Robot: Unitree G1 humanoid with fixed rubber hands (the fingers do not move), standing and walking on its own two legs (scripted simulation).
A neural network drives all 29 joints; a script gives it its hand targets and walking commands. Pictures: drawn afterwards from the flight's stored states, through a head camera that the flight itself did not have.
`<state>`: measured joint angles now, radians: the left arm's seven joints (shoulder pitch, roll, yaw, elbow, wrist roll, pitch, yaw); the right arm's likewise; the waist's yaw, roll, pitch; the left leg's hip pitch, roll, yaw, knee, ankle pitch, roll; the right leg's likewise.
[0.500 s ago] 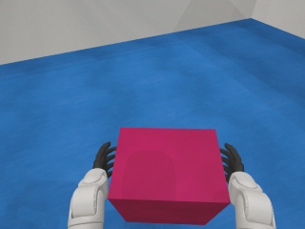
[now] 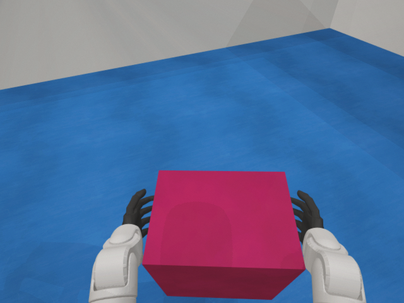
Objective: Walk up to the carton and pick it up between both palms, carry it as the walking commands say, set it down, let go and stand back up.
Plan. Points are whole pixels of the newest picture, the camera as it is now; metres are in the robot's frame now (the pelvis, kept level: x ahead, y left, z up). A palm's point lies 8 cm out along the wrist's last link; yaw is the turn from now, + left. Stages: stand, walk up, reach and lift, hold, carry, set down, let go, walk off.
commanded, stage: carry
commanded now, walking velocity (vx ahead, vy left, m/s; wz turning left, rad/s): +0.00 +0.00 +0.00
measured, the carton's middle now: (219, 240) +0.28 +0.00 -0.02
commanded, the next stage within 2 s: hold in 0.52 s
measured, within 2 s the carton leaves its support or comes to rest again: neither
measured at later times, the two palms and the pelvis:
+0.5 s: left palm (139, 229) +0.26 +0.15 +0.05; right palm (316, 232) +0.26 -0.18 +0.05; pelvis +0.00 -0.01 +0.00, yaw +0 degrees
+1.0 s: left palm (126, 248) +0.23 +0.18 +0.03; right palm (305, 252) +0.23 -0.16 +0.03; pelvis -0.04 +0.01 +0.01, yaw -7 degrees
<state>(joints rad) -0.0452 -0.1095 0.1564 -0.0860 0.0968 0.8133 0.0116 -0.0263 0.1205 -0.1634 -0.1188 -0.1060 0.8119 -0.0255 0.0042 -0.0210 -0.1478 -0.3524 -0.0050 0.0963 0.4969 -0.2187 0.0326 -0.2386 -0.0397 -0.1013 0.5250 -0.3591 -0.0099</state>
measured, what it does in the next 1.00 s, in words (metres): stands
